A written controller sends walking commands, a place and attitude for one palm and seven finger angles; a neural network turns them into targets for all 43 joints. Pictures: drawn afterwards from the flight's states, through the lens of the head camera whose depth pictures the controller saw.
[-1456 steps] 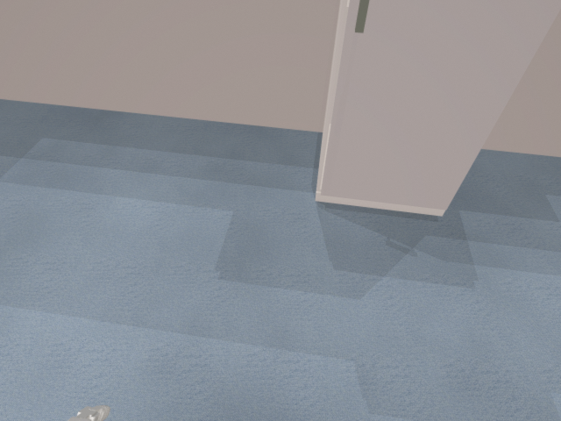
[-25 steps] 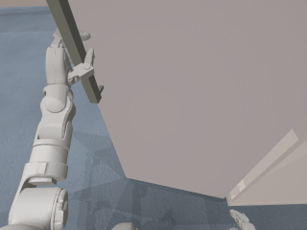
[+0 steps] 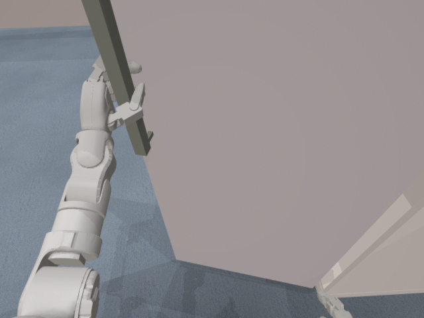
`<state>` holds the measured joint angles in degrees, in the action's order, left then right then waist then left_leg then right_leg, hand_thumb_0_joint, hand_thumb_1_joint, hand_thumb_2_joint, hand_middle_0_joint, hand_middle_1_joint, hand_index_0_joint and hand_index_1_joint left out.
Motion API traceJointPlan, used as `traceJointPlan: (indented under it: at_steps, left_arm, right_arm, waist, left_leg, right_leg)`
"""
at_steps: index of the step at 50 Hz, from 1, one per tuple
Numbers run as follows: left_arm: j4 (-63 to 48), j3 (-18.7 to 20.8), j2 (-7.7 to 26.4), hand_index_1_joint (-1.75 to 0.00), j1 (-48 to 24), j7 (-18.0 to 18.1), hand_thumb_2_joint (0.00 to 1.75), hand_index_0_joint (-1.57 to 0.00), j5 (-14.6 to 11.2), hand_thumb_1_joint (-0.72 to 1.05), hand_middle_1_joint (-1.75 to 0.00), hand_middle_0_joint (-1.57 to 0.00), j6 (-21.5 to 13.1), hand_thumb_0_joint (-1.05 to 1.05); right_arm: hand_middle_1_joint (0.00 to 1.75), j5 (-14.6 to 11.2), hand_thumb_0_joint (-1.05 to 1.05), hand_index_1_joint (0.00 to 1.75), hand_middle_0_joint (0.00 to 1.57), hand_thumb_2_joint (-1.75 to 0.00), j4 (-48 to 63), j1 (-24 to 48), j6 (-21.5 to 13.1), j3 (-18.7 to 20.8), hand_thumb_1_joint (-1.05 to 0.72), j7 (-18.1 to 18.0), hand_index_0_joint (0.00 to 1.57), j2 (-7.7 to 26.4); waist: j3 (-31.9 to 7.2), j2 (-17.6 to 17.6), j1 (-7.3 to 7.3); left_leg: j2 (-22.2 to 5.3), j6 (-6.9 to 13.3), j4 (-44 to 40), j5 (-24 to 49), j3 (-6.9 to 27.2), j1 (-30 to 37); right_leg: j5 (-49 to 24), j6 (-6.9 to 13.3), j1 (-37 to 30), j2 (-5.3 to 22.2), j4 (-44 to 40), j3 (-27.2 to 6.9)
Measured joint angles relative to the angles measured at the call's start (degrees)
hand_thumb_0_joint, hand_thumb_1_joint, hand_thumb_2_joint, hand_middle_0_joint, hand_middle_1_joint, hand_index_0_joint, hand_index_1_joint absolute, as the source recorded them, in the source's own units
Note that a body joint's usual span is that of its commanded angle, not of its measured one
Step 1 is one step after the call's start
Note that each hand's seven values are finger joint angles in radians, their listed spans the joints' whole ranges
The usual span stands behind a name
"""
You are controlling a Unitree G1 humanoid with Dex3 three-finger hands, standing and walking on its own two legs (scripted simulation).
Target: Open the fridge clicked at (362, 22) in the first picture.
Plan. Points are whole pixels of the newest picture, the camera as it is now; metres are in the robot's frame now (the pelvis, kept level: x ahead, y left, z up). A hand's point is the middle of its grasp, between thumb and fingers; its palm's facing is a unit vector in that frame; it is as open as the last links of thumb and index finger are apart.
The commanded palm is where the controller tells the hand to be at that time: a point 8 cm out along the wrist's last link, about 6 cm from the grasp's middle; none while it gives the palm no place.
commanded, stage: stop walking and hold the door back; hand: left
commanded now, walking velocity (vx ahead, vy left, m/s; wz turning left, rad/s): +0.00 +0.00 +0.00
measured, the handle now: (127, 76) +0.44 +0.17 +0.25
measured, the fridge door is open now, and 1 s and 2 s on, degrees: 75 74 74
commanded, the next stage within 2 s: loosen the grip on the handle in 0.20 s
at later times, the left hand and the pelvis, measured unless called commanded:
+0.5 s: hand (136, 97) +0.42 +0.16 +0.22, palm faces +0.14 -0.98 -0.13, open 7.8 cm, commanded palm +0.37 +0.20 +0.21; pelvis +0.00 -0.01 +0.00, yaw -1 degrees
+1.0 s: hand (127, 105) +0.41 +0.17 +0.21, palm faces +0.19 -0.97 -0.15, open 14.6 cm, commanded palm +0.38 +0.23 +0.21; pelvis +0.03 -0.02 +0.00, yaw +1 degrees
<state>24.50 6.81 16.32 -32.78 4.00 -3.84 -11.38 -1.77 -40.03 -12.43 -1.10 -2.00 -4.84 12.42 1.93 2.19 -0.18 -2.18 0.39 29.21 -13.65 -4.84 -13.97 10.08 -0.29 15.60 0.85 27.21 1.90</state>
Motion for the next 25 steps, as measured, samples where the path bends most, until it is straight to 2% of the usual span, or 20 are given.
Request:
traceJointPlan:
  at_steps: [15,17,18,21,23,25]
  left_arm:
    - [-4.76,0.0,-0.4,-1.39,4.31,0.88,0.74,-0.34,0.03,0.65,-1.47,-0.45,0.81,-0.07]
    - [-2.05,0.77,0.27,-1.38,0.27,-2.02,0.73,-0.33,2.77,0.62,-1.48,-0.47,1.35,-0.09]
    - [0.88,0.93,0.48,-1.38,-2.53,-3.51,0.73,-0.34,3.4,0.59,-1.47,-0.48,1.73,-0.09]
    - [6.04,3.75,1.0,-1.38,-5.89,-6.21,0.72,-0.37,1.58,0.53,-1.45,-0.48,4.03,-0.08]
    - [7.7,4.69,1.55,-1.37,-5.2,-5.2,0.69,-0.37,0.73,0.46,-1.44,-0.47,3.63,-0.06]
    - [8.07,5.46,1.7,-1.36,-3.58,-3.86,0.64,-0.37,0.24,0.36,-1.43,-0.47,1.63,-0.04]
  right_arm:
    - [0.3,0.05,0.01,0.3,0.2,-0.9,0.49,0.09,0.83,0.69,-0.9,-0.36,0.2,1.11]
    - [0.3,0.69,0.01,0.3,0.2,-0.9,0.07,0.47,-0.88,1.83,-0.9,0.69,0.2,0.33]
    - [0.3,0.2,0.01,0.3,0.2,-0.9,-0.21,0.23,-2.17,1.89,-0.9,1.27,0.2,-0.16]
    - [0.3,-0.28,0.02,0.3,0.2,-0.9,0.97,-0.34,-4.77,1.14,-0.9,1.94,0.2,0.05]
    - [0.3,-0.27,0.01,0.3,0.2,-0.9,2.11,-0.79,-6.41,1.13,-0.9,2.11,0.2,0.79]
    - [0.3,-0.32,0.01,0.3,0.2,-0.9,2.72,-1.26,-7.48,1.12,-0.9,2.41,0.2,1.41]
  waist:
    - [-1.27,0.28,-0.35]
    - [-0.01,-1.24,0.65]
    - [-0.58,-2.6,0.46]
    - [-1.83,-3.67,-0.82]
    - [-2.48,-2.7,-1.65]
    - [-2.95,-2.08,-2.14]
  left_leg:
    - [0.15,0.38,-1.08,-0.17,-1.04,0.62]
    - [0.12,0.34,-1.22,0.12,-1.34,0.78]
    - [0.58,0.2,-1.78,0.88,-0.95,0.16]
    - [0.8,-0.4,-2.37,1.66,-0.43,-0.04]
    - [0.58,-0.45,-2.12,1.26,-0.75,0.17]
    - [0.42,-0.46,-1.8,0.82,-1.12,0.22]
  right_leg:
    - [-0.24,-0.48,-0.28,0.05,-1.13,-1.02]
    - [-0.37,-0.12,0.04,0.0,-0.58,-1.3]
    - [-0.18,0.17,1.0,0.46,0.16,-0.92]
    - [0.09,0.74,1.58,0.68,0.78,-0.43]
    - [0.26,0.83,1.55,0.45,1.04,-0.74]
    - [0.72,0.86,1.87,0.28,1.76,-1.11]
